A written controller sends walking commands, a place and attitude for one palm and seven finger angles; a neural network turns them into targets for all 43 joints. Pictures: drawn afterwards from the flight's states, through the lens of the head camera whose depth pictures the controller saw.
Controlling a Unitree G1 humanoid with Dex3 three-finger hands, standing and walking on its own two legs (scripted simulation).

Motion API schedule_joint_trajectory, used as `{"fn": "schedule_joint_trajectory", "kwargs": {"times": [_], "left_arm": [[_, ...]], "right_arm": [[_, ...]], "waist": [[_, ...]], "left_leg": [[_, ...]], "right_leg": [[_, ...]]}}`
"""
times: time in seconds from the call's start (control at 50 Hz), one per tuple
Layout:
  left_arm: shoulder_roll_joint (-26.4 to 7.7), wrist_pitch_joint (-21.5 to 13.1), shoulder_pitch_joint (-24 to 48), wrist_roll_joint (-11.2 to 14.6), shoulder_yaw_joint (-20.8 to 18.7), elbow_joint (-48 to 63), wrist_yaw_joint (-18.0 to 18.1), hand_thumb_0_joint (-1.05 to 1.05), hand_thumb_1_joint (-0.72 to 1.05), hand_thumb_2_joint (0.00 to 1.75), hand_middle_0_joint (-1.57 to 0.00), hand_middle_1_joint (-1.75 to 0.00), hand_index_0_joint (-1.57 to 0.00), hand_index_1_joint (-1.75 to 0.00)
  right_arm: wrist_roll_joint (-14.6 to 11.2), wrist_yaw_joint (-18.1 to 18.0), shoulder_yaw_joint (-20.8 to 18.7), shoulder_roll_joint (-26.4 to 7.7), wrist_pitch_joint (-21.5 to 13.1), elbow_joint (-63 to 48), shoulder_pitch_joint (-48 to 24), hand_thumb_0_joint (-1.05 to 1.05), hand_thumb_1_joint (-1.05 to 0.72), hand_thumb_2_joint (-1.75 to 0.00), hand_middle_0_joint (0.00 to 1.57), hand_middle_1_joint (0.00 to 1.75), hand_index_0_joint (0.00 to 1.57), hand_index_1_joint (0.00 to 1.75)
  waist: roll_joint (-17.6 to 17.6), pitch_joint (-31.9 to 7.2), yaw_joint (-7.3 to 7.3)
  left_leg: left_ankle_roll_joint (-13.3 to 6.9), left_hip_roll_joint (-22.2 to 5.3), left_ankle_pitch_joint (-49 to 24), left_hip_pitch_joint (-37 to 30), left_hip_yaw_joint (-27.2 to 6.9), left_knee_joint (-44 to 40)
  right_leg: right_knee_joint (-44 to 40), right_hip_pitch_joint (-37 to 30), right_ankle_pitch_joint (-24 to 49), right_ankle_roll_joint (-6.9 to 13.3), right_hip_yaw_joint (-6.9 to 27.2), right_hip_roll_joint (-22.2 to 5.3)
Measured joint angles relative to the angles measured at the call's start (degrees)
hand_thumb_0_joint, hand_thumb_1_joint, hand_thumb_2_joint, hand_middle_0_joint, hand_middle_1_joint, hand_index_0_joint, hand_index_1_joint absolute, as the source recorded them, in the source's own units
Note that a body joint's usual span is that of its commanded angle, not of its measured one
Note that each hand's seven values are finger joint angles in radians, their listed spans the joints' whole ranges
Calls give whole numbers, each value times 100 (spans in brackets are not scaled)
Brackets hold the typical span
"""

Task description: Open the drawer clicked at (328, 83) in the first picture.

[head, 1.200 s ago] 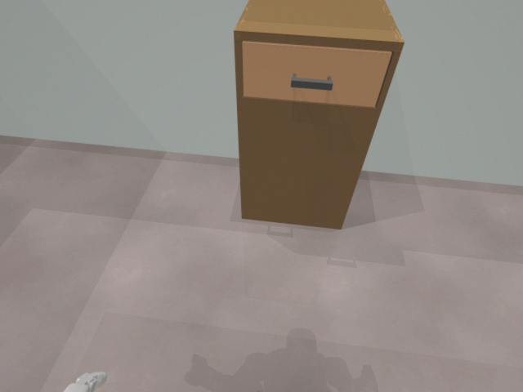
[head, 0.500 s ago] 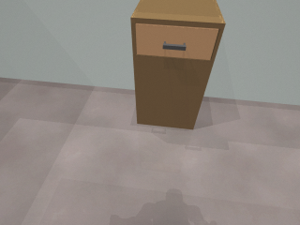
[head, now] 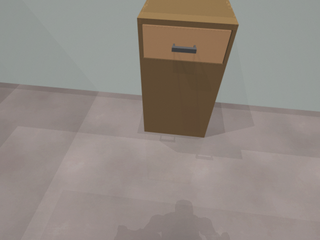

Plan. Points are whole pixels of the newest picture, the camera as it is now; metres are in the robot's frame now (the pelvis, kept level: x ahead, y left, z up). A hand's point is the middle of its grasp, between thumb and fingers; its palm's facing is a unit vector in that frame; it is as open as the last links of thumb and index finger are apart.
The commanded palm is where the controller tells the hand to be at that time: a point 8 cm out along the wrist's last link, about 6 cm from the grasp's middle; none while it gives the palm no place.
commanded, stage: look at it before walking up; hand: left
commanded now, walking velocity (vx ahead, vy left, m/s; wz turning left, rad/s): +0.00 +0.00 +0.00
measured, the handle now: (184, 47) +1.02 -0.07 -0.01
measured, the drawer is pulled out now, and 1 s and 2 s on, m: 0.00 0.00 0.00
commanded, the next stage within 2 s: walk to a spot facing it in 0.24 s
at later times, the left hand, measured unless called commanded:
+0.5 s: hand out of the picture +0.08 +0.24 -0.16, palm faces -0.05 -0.94 -0.34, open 7.4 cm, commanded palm none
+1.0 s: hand out of the picture +0.06 +0.15 -0.16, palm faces -0.23 -0.94 -0.25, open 7.4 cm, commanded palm none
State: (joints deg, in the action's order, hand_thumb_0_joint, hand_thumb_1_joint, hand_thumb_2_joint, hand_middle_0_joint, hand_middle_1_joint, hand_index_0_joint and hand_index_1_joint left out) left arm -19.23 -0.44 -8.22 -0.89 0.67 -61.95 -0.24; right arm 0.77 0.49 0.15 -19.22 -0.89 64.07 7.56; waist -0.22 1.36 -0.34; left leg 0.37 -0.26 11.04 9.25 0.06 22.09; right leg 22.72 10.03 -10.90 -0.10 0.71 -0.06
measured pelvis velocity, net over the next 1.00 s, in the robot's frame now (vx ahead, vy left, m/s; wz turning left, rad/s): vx -0.02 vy -0.03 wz -0.30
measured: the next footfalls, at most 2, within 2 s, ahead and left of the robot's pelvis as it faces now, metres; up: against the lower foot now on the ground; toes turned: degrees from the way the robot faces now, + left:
left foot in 1.30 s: +0.09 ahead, +0.10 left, +0.00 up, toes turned -28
right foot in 1.88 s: +0.14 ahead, -0.22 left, +0.00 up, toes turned -57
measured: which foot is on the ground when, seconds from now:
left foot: down 0.00-0.76, up 0.78-1.00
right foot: down 0.00-1.00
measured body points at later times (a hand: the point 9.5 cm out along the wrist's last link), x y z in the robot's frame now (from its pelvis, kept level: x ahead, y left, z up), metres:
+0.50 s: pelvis +0.01 +0.00 +0.00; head +0.02 +0.00 +0.45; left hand +0.09 +0.29 -0.13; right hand +0.10 -0.29 -0.14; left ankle +0.01 +0.12 -0.74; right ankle +0.02 -0.12 -0.74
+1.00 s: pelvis -0.02 -0.03 +0.00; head +0.01 -0.06 +0.44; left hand +0.07 +0.20 -0.14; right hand -0.01 -0.30 -0.16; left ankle +0.00 +0.14 -0.66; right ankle +0.00 -0.10 -0.74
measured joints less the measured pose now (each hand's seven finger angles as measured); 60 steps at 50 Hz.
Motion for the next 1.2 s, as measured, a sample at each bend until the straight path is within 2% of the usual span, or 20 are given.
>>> {"fn": "schedule_joint_trajectory", "kwargs": {"times": [0.4,0.48,0.64,0.72,0.74,0.76,0.78,0.82,0.86,0.9,0.98,1.08,1.2], "left_arm": [[-25,-4,-9,3,-4,-39,6,1,91,89,-21,-30,-20,-30],[19,100,-68,4,-62,80,51,1,91,89,-21,-30,-20,-30],[297,344,-321,-28,-152,460,-17,0,91,89,-20,-30,-20,-30],[483,408,-445,-33,-221,635,-73,0,91,89,-20,-30,-20,-30],[539,396,-502,-35,-234,684,-90,0,91,89,-20,-30,-20,-30],[588,354,-567,-51,-245,741,-103,0,91,89,-20,-30,-20,-30],[639,300,-603,-72,-248,773,-91,0,91,89,-20,-30,-20,-30],[736,256,-636,-60,-239,812,-32,0,91,89,-20,-30,-20,-30],[806,255,-681,-42,-252,842,2,0,91,89,-21,-30,-20,-30],[842,242,-729,-21,-258,856,10,0,91,89,-21,-30,-20,-30],[867,201,-812,2,-280,854,8,0,91,89,-21,-30,-20,-30],[872,134,-914,-17,-337,819,-20,1,91,89,-21,-30,-20,-30],[783,72,-1026,-70,-378,820,-48,0,91,89,-21,-30,-20,-30]], "right_arm": [[-13,-23,14,-3,-9,-6,-132,1,-90,-90,20,30,20,30],[-3,-91,-31,64,25,-153,-181,1,-90,-90,20,30,20,30],[12,-131,-130,468,172,-623,-59,1,-90,-90,20,30,20,30],[26,-111,-194,581,212,-725,27,1,-90,-90,20,30,20,30],[30,-107,-214,575,231,-747,58,1,-90,-90,20,30,20,30],[28,-102,-236,557,261,-773,86,1,-90,-90,20,30,20,30],[23,-106,-268,545,306,-785,88,1,-90,-90,20,30,20,30],[7,-118,-311,533,399,-795,87,1,-90,-90,20,30,20,30],[5,-105,-333,536,426,-790,74,1,-90,-90,20,30,20,30],[18,-95,-344,541,409,-817,41,1,-91,-90,20,30,20,30],[38,-107,-366,519,364,-903,9,1,-91,-90,20,30,20,30],[98,-91,-400,428,337,-930,92,1,-91,-90,20,30,20,30],[81,-49,-404,432,246,-1009,171,1,-91,-90,20,30,20,30]], "waist": [[23,18,51],[26,33,109],[-88,199,118],[-65,365,194],[-2,377,210],[81,373,220],[160,380,204],[237,426,176],[228,437,206],[180,432,225],[118,339,211],[154,68,233],[47,-210,332]], "left_leg": [[-7,5,51,-144,22,-106],[11,-54,166,-55,172,86],[44,-196,545,296,622,804],[106,-349,760,347,930,1186],[149,-430,850,396,980,1355],[182,-541,974,522,997,1637],[226,-567,1304,765,833,2158],[233,-404,1639,1243,378,3221],[244,-294,1449,1580,185,3888],[284,-250,1140,1787,99,4166],[369,-247,750,1918,-50,4166],[422,-298,660,1803,-160,3899],[352,-191,1034,1414,-90,2712]], "right_leg": [[-86,-125,-54,-8,21,-6],[129,39,-113,-4,168,56],[1149,724,-436,24,557,224],[2112,1057,-1140,-55,123,107],[2035,1002,-1082,-53,19,82],[1854,961,-730,55,-52,103],[1929,1038,-687,201,-91,176],[1885,1043,-786,397,-117,262],[1538,960,-645,463,-44,330],[1133,883,-358,471,82,384],[517,782,68,468,328,489],[116,694,317,440,579,649],[-82,654,411,376,957,723]]}}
